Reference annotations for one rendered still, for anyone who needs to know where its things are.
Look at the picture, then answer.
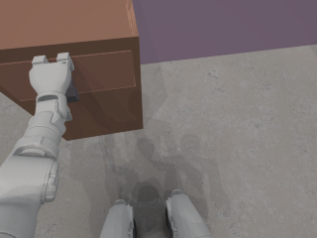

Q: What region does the robot left hand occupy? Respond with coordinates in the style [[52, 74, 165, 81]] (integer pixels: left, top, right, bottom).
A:
[[29, 52, 74, 121]]

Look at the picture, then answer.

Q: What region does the robot thigh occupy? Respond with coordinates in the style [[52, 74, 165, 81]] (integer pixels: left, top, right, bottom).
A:
[[99, 203, 134, 238], [165, 193, 213, 238]]

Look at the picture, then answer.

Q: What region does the cabinet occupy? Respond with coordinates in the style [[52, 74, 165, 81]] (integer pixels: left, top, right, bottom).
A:
[[0, 0, 144, 141]]

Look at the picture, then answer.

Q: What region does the handle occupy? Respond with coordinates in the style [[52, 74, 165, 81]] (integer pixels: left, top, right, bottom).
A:
[[65, 77, 79, 103]]

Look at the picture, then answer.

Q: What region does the robot right thigh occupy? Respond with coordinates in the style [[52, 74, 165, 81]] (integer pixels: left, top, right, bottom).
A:
[[165, 193, 213, 238]]

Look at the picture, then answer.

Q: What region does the robot left forearm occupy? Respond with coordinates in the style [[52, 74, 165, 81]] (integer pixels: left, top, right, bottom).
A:
[[0, 91, 67, 177]]

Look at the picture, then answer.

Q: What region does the robot left upper arm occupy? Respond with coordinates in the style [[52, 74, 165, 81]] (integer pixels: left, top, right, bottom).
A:
[[0, 155, 59, 238]]

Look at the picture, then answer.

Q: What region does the drawer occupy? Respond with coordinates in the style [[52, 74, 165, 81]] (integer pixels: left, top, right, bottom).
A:
[[0, 50, 135, 100]]

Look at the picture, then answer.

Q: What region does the robot left thigh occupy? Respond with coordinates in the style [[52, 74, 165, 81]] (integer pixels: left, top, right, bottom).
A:
[[99, 203, 134, 238]]

